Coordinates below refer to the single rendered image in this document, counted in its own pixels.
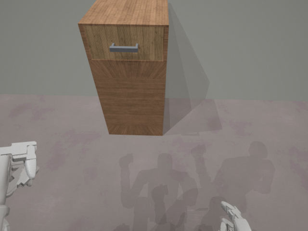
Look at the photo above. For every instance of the cabinet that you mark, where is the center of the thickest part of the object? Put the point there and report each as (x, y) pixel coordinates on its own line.
(131, 92)

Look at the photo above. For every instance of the drawer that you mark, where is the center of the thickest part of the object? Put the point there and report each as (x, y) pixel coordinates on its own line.
(149, 39)

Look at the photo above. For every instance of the handle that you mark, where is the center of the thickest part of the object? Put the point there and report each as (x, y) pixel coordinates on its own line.
(123, 48)

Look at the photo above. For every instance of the left robot hand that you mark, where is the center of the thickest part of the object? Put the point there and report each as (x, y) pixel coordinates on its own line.
(21, 158)

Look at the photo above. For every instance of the right robot hand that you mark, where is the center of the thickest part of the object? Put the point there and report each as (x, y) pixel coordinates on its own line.
(239, 224)

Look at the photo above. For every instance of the robot left forearm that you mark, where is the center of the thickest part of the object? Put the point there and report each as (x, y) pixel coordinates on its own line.
(4, 211)

